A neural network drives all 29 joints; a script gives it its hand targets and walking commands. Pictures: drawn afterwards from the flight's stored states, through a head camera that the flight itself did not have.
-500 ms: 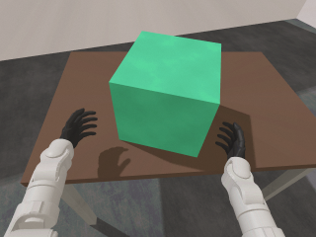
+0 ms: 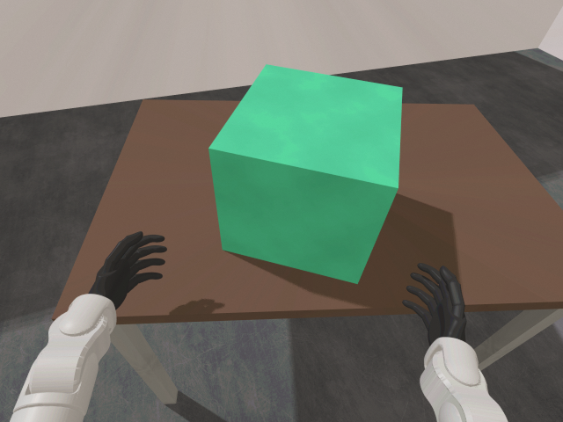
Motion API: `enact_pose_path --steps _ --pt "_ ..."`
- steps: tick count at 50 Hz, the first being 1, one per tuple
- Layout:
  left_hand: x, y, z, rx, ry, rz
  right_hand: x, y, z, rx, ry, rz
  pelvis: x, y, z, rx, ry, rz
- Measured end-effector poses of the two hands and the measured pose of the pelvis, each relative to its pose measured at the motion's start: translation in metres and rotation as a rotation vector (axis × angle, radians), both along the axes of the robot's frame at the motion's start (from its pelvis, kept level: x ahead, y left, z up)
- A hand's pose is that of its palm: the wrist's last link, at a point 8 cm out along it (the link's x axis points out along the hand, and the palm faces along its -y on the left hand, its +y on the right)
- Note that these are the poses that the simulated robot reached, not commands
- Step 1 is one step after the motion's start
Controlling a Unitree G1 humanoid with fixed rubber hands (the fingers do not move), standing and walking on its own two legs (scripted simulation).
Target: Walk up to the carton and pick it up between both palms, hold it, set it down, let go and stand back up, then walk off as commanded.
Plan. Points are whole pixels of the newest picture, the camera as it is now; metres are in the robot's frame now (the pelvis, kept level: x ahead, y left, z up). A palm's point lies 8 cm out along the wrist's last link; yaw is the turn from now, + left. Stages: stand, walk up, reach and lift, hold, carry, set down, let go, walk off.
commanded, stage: set down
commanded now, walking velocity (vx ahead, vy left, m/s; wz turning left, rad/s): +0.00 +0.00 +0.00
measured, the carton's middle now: (310, 170) +0.55 +0.00 +0.05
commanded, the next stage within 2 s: none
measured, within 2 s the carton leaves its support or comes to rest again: neither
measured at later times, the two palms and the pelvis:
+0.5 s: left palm (97, 339) +0.21 +0.27 +0.04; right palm (454, 369) +0.21 -0.18 +0.04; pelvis +0.01 +0.00 +0.00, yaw +0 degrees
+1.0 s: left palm (95, 344) +0.21 +0.27 +0.03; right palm (450, 372) +0.21 -0.18 +0.02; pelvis +0.02 +0.00 +0.00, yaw +0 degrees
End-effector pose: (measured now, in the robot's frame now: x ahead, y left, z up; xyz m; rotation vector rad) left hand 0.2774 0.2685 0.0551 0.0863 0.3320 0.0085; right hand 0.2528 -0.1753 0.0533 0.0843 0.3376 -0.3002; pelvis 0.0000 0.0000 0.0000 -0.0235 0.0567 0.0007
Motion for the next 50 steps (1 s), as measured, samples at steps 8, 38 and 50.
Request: enact_pose_path --steps 8,38,50 --pt "-0.023 0.0 -0.005 0.011 0.018 -0.005 -0.014 -0.001 0.002 0.002 0.013 0.003 0.003 0.0 0.0 0.0 0.004 0.0" --pt "-0.063 0.0 -0.019 0.031 0.078 0.003 -0.043 -0.002 -0.012 0.03 0.083 0.029 0.014 0.001 0.0 0.0 0.017 -0.001" --pt "-0.065 0.006 -0.029 0.048 0.136 0.029 -0.043 -0.009 -0.03 0.024 0.126 0.068 0.019 0.0 0.0 0.0 0.024 -0.002"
